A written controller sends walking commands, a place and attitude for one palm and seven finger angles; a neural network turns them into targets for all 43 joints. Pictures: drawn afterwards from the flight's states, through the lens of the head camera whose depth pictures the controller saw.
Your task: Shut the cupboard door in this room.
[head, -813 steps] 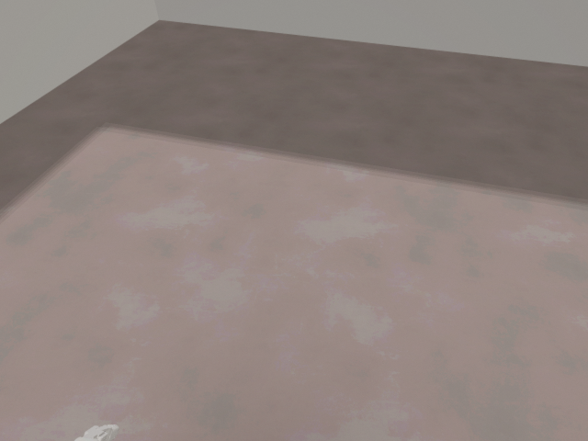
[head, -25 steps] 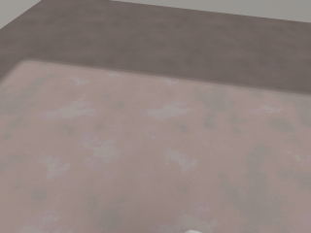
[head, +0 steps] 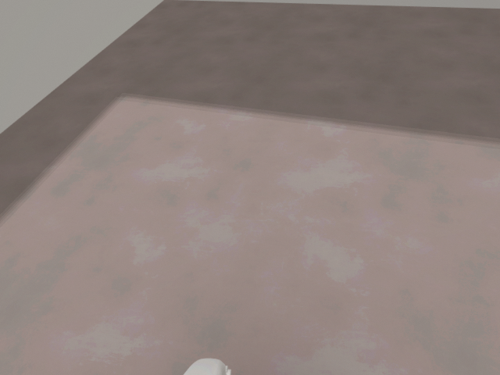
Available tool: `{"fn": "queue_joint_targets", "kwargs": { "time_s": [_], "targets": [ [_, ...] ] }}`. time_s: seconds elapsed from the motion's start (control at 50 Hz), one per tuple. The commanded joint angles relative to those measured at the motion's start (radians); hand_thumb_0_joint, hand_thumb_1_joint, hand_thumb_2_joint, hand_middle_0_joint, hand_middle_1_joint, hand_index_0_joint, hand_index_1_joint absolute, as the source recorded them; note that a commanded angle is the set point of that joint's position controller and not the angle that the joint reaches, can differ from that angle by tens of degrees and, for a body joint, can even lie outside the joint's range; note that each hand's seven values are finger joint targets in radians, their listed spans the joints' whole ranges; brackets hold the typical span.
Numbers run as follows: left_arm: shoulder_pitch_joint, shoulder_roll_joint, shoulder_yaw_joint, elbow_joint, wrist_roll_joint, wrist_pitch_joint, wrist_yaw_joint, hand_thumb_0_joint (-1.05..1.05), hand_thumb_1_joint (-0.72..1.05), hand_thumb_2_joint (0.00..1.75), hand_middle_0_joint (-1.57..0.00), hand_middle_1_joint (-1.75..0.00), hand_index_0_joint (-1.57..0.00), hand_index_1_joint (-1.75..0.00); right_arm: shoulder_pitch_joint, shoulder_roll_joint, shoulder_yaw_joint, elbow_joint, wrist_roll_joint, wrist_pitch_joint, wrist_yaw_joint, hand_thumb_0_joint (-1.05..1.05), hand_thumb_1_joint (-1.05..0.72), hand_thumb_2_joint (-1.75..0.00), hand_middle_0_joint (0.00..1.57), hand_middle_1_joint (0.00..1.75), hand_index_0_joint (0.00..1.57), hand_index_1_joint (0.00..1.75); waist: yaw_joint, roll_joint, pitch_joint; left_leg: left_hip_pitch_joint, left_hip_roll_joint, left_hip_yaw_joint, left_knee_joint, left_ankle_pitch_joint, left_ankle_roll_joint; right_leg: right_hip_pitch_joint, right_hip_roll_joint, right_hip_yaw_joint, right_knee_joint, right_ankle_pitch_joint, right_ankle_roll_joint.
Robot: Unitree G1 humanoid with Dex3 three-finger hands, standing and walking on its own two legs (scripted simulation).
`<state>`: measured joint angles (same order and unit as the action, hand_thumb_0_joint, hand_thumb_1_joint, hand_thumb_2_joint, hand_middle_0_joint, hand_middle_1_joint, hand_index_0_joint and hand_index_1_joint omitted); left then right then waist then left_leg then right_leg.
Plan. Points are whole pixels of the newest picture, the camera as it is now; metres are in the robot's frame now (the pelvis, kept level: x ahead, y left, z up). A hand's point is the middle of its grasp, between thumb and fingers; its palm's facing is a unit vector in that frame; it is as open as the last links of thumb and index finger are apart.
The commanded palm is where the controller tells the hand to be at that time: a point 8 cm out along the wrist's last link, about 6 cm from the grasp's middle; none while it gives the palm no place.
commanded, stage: turn or walk to find it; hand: left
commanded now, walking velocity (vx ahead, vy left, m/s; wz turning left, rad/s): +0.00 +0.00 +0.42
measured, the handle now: out of the picture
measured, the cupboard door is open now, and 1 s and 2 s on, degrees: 78 78 78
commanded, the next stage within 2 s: stand and wait in 0.14 s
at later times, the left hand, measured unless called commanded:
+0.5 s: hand out of the picture -0.01 +0.27 -0.17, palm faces +0.26 -0.93 -0.24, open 7.4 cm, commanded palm none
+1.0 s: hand out of the picture -0.02 +0.21 -0.15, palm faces +0.44 -0.85 -0.28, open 7.4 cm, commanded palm none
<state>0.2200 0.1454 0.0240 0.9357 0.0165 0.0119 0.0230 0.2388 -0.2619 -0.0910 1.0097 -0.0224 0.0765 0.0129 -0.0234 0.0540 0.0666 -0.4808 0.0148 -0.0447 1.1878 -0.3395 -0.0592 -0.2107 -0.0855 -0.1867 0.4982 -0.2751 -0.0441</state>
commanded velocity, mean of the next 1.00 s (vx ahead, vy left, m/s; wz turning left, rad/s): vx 0.00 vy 0.00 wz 0.48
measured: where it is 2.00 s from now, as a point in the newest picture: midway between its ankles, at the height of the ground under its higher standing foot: outside the picture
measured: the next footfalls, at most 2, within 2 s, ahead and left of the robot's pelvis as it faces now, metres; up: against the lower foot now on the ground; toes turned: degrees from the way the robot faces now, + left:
left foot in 0.28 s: -0.01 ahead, +0.15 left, +0.00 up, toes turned +12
right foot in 0.74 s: +0.06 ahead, -0.08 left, +0.00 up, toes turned +15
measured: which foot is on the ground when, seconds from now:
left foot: up 0.00-0.26, down 0.28-0.74, up 0.76-1.00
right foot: down 0.00-0.28, up 0.30-0.72, down 0.74-1.00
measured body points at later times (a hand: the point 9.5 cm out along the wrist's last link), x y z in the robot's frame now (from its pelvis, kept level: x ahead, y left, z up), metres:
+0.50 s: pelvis -0.02 +0.05 +0.00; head +0.01 +0.07 +0.45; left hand -0.03 +0.32 -0.16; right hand +0.13 -0.17 -0.14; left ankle -0.05 +0.15 -0.74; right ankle -0.01 -0.10 -0.67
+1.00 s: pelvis -0.01 +0.00 +0.00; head +0.03 -0.02 +0.45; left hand -0.05 +0.25 -0.13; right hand +0.13 -0.23 -0.17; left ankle -0.12 +0.13 -0.65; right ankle +0.03 -0.09 -0.74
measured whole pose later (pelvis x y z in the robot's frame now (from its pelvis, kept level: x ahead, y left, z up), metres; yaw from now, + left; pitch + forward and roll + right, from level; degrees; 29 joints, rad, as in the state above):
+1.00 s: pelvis -0.01 +0.00 +0.00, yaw +28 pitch -1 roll +2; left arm 0.19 0.16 0.02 0.91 0.02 0.02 0.02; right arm 0.24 -0.27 -0.09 0.99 -0.02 0.08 0.02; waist -0.03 0.04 0.08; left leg -0.47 0.03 -0.02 1.15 -0.38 -0.07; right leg -0.21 -0.11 -0.19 0.51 -0.29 -0.02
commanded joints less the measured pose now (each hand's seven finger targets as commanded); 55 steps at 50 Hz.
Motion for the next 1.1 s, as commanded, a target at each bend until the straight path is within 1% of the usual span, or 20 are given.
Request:
{"fn": "queue_joint_targets", "kwargs": {
  "time_s": [0.0,0.14,0.2,0.22,0.24,0.26,0.28,0.3,0.32,0.4,0.54,0.66,0.68,0.7,0.72,0.74,0.78,0.82,0.96,1.08],
  "targets": [
    [0.046,0.206,0.054,-0.047,0.005,-0.028,0.015,0.0,0.9,0.9,-0.2,-0.3,-0.2,-0.3,-0.047,-0.041,-0.005,-0.07,0.001,-0.017,0.002,0.0,-0.9,-0.9,0.2,0.3,0.2,0.3,0.046,-0.209,-0.043,-0.08,0.029,0.013,-0.065,-0.031,-0.021,0.114,-0.255,0.183,-0.2,0.236,-0.068],
    [0.106,0.257,0.071,-0.001,0.018,-0.019,0.011,0.0,0.9,0.9,-0.2,-0.3,-0.2,-0.3,-0.115,-0.004,0.025,-0.09,0.016,-0.041,-0.005,0.0,-0.9,-0.9,0.2,0.3,0.2,0.3,0.089,-0.249,-0.101,0.066,0.019,0.103,-0.428,-0.146,0.001,0.179,-0.292,0.152,-0.097,0.498,-0.109],
    [0.066,0.269,0.074,0.005,0.01,-0.012,0.007,0.0,0.9,0.9,-0.2,-0.3,-0.2,-0.3,-0.053,-0.018,0.023,-0.076,0.017,-0.049,-0.008,0.0,-0.9,-0.9,0.2,0.3,0.2,0.3,0.044,-0.254,-0.123,0.204,0.007,0.143,-0.6,-0.006,0.015,0.112,-0.282,0.102,-0.036,0.442,-0.062],
    [0.048,0.258,0.075,0.003,0.004,-0.008,0.006,0.0,0.9,0.9,-0.2,-0.3,-0.2,-0.3,-0.024,-0.031,0.019,-0.072,0.016,-0.054,-0.005,0.0,-0.9,-0.9,0.2,0.3,0.2,0.3,0.021,-0.199,-0.128,0.293,0.017,0.131,-0.724,0.099,0.024,0.059,-0.259,0.065,0.026,0.378,-0.021],
    [0.05,0.235,0.069,-0.008,-0.005,0.0,0.004,0.0,0.9,0.9,-0.2,-0.3,-0.2,-0.3,0.007,-0.08,0.009,-0.068,0.013,-0.062,-0.005,0.0,-0.9,-0.9,0.2,0.3,0.2,0.3,-0.003,-0.08,-0.149,0.421,0.078,0.049,-0.805,0.213,0.05,-0.066,-0.208,0.02,0.144,0.237,0.032],
    [0.036,0.171,0.056,-0.042,-0.011,0.007,-0.002,0.0,0.9,0.9,-0.2,-0.3,-0.2,-0.3,0.04,-0.179,-0.013,-0.071,0.004,-0.068,-0.01,0.0,-0.9,-0.9,0.2,0.3,0.2,0.3,-0.025,0.218,-0.125,0.503,0.316,-0.276,-0.859,0.477,0.154,-0.313,-0.069,-0.026,0.342,-0.194,0.11],
    [-0.029,0.158,0.043,-0.066,-0.002,0.019,0.001,0.0,0.9,0.9,-0.2,-0.3,-0.2,-0.3,0.068,-0.223,-0.023,-0.06,0.004,-0.056,-0.016,0.0,-0.9,-0.9,0.2,0.3,0.2,0.3,-0.047,0.223,-0.099,0.425,0.407,-0.317,-0.888,0.571,0.244,-0.332,-0.038,0.056,0.487,-0.38,0.113],
    [-0.05,0.173,0.049,-0.065,0.0,0.027,0.0,0.0,0.9,0.9,-0.2,-0.3,-0.2,-0.3,0.043,-0.201,-0.015,-0.057,0.001,-0.055,-0.02,0.0,-0.9,-0.9,0.2,0.3,0.2,0.3,-0.037,0.143,-0.074,0.36,0.385,-0.27,-0.9,0.452,0.261,-0.317,-0.052,0.111,0.55,-0.334,0.102],
    [-0.061,0.168,0.053,-0.05,0.002,0.032,-0.002,0.0,0.9,0.9,-0.2,-0.3,-0.2,-0.3,-0.009,-0.17,-0.01,-0.071,0.0,-0.059,-0.028,0.0,-0.9,-0.9,0.2,0.3,0.2,0.3,-0.019,0.181,-0.045,0.317,0.329,-0.253,-0.911,0.386,0.245,-0.336,-0.058,0.137,0.578,-0.273,0.108],
    [-0.021,0.177,0.055,-0.02,-0.002,0.024,-0.014,0.0,0.9,0.9,-0.2,-0.3,-0.2,-0.3,-0.075,-0.134,0.007,-0.096,0.003,-0.069,-0.034,0.0,-0.9,-0.9,0.2,0.3,0.2,0.3,0.02,0.098,-0.039,0.346,0.222,-0.146,-0.857,0.543,0.21,-0.327,-0.025,0.148,0.595,-0.147,0.126],
    [-0.107,0.161,0.046,-0.073,-0.008,0.017,-0.006,0.0,0.9,0.9,-0.2,-0.3,-0.2,-0.3,-0.002,-0.146,-0.013,-0.093,-0.001,-0.065,-0.029,0.0,-0.9,-0.9,0.2,0.3,0.2,0.3,-0.016,0.08,-0.083,0.406,0.221,-0.227,-0.811,0.629,0.236,-0.294,0.009,0.16,0.422,-0.184,0.14],
    [-0.034,0.168,0.046,-0.074,-0.016,0.001,-0.002,0.0,0.9,0.9,-0.2,-0.3,-0.2,-0.3,-0.051,-0.147,-0.022,-0.116,-0.001,-0.055,-0.025,0.0,-0.9,-0.9,0.2,0.3,0.2,0.3,0.031,0.122,-0.119,0.28,0.165,-0.273,-0.726,0.609,0.193,-0.04,0.058,0.133,0.07,-0.041,0.121],
    [0.008,0.185,0.05,-0.064,-0.014,-0.007,0.0,0.0,0.9,0.9,-0.2,-0.3,-0.2,-0.3,-0.061,-0.134,-0.021,-0.12,0.006,-0.054,-0.023,0.0,-0.9,-0.9,0.2,0.3,0.2,0.3,0.053,0.075,-0.134,0.21,0.128,-0.258,-0.677,0.502,0.156,0.076,0.04,0.137,-0.072,0.078,0.118],
    [0.046,0.241,0.061,-0.056,-0.004,-0.019,0.006,0.0,0.9,0.9,-0.2,-0.3,-0.2,-0.3,-0.045,-0.088,-0.017,-0.126,0.014,-0.056,-0.017,0.0,-0.9,-0.9,0.2,0.3,0.2,0.3,0.067,-0.073,-0.163,0.065,0.054,-0.194,-0.577,0.266,0.095,0.24,-0.091,0.246,-0.16,0.148,0.088],
    [0.076,0.333,0.079,-0.057,0.01,-0.025,0.014,0.0,0.9,0.9,-0.2,-0.3,-0.2,-0.3,-0.053,-0.025,-0.006,-0.157,0.016,-0.056,-0.013,0.0,-0.9,-0.9,0.2,0.3,0.2,0.3,0.085,-0.353,-0.146,-0.115,-0.092,-0.024,-0.342,-0.194,0.025,0.3,-0.354,0.501,-0.189,0.301,-0.018],
    [0.077,0.332,0.073,-0.064,0.001,-0.019,0.015,0.0,0.9,0.9,-0.2,-0.3,-0.2,-0.3,-0.073,-0.074,-0.017,-0.161,0.009,-0.045,-0.017,0.0,-0.9,-0.9,0.2,0.3,0.2,0.3,0.088,-0.293,-0.129,-0.087,-0.059,-0.048,-0.154,-0.283,0.03,0.154,-0.426,0.507,-0.193,0.359,-0.104],
    [-0.055,0.267,0.069,-0.097,-0.001,-0.018,0.018,0.0,0.9,0.9,-0.2,-0.3,-0.2,-0.3,-0.04,-0.071,-0.025,-0.118,0.003,-0.024,-0.008,0.0,-0.9,-0.9,0.2,0.3,0.2,0.3,0.03,-0.24,-0.044,-0.076,-0.018,-0.066,0.023,-0.165,0.029,0.007,-0.331,0.398,-0.232,0.126,-0.095],
    [-0.122,0.216,0.051,-0.118,-0.002,-0.016,0.014,0.0,0.9,0.9,-0.2,-0.3,-0.2,-0.3,0.008,-0.062,-0.024,-0.088,-0.002,-0.018,0.005,0.0,-0.9,-0.9,0.2,0.3,0.2,0.3,-0.011,-0.205,-0.005,-0.074,0.004,-0.031,0.071,-0.054,0.014,-0.028,-0.245,0.25,-0.214,0.119,-0.047],
    [0.002,0.234,0.058,-0.082,0.007,-0.023,0.012,0.0,0.9,0.9,-0.2,-0.3,-0.2,-0.3,-0.058,-0.047,-0.007,-0.101,0.003,-0.017,0.009,0.0,-0.9,-0.9,0.2,0.3,0.2,0.3,0.044,-0.231,-0.042,-0.065,0.03,0.042,-0.096,-0.063,-0.023,0.104,-0.262,0.149,-0.171,0.298,-0.068],
    [0.055,0.283,0.077,-0.051,0.015,-0.012,0.007,0.0,0.9,0.9,-0.2,-0.3,-0.2,-0.3,-0.117,-0.026,0.014,-0.124,0.014,-0.039,0.006,0.0,-0.9,-0.9,0.2,0.3,0.2,0.3,0.076,-0.274,-0.09,0.057,0.022,0.122,-0.406,-0.128,-0.004,0.156,-0.298,0.109,-0.071,0.485,-0.09]
  ]
}}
